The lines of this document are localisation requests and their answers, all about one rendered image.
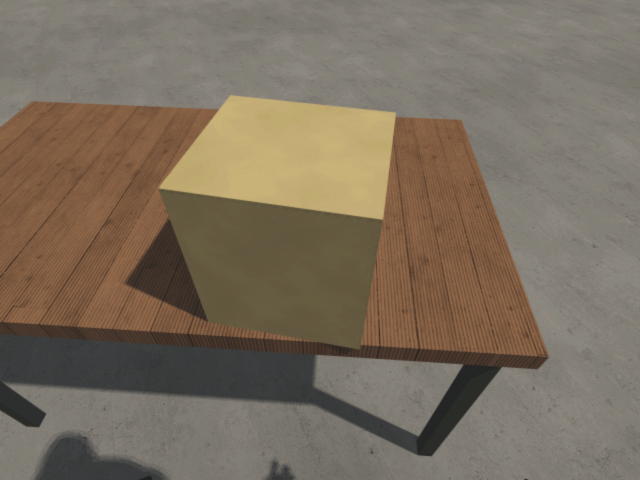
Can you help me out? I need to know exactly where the carton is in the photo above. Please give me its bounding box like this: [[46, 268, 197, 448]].
[[158, 95, 396, 350]]

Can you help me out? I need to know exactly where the table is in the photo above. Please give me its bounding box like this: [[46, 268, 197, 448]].
[[0, 101, 549, 456]]

